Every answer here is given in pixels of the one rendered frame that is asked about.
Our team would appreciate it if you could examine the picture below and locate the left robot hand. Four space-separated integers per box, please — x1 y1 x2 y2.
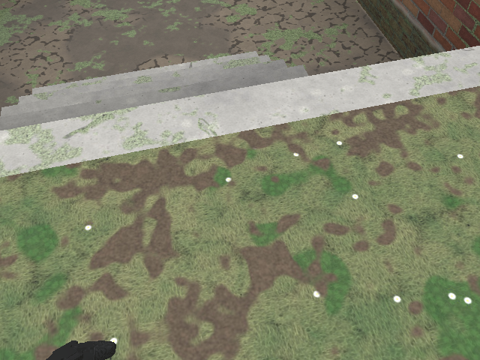
46 340 116 360

